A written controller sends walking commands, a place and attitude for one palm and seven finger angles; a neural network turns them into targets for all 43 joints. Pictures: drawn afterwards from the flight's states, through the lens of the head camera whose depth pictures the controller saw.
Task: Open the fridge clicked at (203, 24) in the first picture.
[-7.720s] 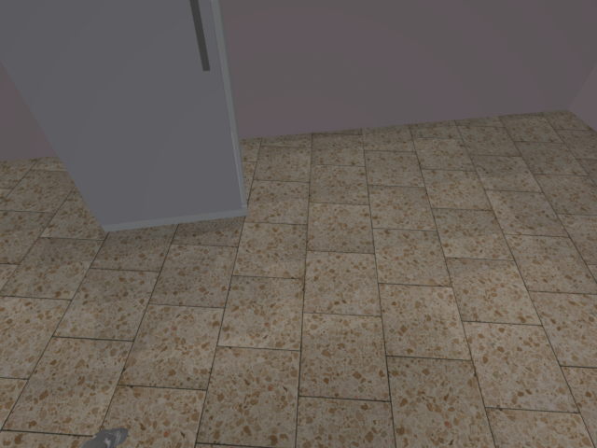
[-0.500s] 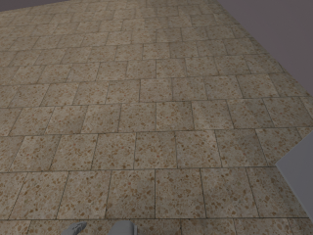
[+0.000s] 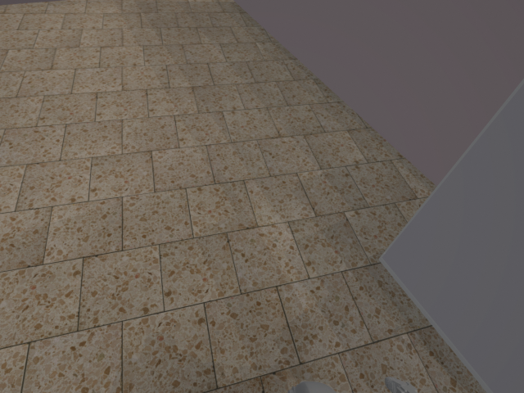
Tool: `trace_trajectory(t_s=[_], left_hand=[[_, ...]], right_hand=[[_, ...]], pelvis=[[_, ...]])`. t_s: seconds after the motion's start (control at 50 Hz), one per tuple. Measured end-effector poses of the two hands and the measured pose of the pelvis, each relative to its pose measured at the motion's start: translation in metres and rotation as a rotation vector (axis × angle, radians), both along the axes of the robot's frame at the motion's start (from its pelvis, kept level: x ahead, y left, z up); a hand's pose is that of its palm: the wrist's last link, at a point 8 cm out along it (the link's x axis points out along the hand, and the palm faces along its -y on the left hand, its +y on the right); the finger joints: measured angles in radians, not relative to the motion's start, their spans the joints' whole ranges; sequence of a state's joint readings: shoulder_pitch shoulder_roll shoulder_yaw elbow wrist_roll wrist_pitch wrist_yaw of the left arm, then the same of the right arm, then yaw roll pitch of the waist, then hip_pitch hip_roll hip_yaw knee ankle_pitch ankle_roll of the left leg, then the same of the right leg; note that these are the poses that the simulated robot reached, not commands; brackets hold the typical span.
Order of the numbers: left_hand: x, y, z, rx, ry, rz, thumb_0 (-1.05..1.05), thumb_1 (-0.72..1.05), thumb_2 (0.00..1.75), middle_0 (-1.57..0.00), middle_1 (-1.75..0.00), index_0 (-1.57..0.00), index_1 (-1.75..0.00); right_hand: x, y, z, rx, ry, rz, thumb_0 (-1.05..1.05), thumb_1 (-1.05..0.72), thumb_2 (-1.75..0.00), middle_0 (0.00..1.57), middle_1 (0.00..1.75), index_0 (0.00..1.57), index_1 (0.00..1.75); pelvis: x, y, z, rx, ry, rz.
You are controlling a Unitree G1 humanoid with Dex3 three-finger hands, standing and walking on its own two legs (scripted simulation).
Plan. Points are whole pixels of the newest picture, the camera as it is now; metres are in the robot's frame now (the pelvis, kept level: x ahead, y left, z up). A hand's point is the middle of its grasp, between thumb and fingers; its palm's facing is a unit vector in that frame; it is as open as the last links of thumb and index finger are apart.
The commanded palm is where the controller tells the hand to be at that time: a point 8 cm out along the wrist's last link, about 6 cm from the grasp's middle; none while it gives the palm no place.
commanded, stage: turn to face it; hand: right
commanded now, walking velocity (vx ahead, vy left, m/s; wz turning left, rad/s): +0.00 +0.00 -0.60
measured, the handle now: out of the picture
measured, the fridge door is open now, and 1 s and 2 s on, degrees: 0 0 0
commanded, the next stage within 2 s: take the last steps up to it in 1.54 s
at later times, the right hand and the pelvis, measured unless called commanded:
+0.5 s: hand out of the picture -0.02 -0.28 -0.17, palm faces +0.34 +0.90 -0.26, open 7.4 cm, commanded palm none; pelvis -0.01 -0.05 +0.00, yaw -17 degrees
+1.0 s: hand out of the picture -0.05 -0.21 -0.15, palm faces +0.56 +0.78 -0.27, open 7.4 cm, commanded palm none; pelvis -0.02 +0.00 +0.00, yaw -36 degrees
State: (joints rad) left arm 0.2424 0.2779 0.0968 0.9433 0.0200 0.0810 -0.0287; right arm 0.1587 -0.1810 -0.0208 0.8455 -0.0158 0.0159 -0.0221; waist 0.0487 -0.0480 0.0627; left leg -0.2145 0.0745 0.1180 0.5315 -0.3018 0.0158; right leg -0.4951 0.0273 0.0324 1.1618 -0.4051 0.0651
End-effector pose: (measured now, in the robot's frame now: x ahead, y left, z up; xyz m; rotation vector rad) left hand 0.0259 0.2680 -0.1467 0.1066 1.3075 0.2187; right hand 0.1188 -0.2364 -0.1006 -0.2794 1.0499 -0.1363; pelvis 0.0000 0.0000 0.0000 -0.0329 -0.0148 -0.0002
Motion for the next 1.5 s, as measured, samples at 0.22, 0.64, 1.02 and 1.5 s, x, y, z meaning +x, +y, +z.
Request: trace_trajectory(t_s=[0.22, 0.64, 1.02, 1.5], left_hand=[[0.091, -0.032, 0.014, 0.035, -0.068, -0.246, 0.01, 0.91, 0.90, -0.20, -0.30, -0.20, -0.30], [0.127, -0.103, 0.026, 0.018, -0.136, -0.476, 0.01, 0.90, 0.90, -0.21, -0.30, -0.21, -0.30], [0.144, -0.077, 0.007, 0.014, 0.002, -0.664, 0.01, 0.91, 0.90, -0.20, -0.30, -0.20, -0.30], [0.152, -0.193, 0.024, -0.019, -0.126, -0.954, 0.01, 0.90, 0.90, -0.21, -0.30, -0.21, -0.30]], right_hand=[[-0.117, -0.039, -0.028, 0.030, 0.184, -0.245, 0.01, -0.91, -0.90, 0.21, 0.30, 0.20, 0.30], [-0.138, -0.080, -0.021, 0.047, 0.063, -0.459, 0.01, -0.91, -0.90, 0.20, 0.30, 0.20, 0.30], [-0.214, -0.010, -0.015, 0.048, 0.071, -0.685, 0.01, -0.91, -0.90, 0.21, 0.30, 0.20, 0.30], [-0.315, -0.016, -0.027, 0.104, 0.108, -0.947, 0.01, -0.91, -0.90, 0.20, 0.30, 0.20, 0.30]], pelvis=[[-0.004, -0.017, -0.003, 0.003, 0.001, -0.149], [-0.012, -0.038, 0.001, 0.047, -0.002, -0.380], [-0.018, -0.003, 0.000, -0.003, -0.011, -0.646], [-0.053, -0.026, 0.003, 0.042, -0.026, -0.847]])
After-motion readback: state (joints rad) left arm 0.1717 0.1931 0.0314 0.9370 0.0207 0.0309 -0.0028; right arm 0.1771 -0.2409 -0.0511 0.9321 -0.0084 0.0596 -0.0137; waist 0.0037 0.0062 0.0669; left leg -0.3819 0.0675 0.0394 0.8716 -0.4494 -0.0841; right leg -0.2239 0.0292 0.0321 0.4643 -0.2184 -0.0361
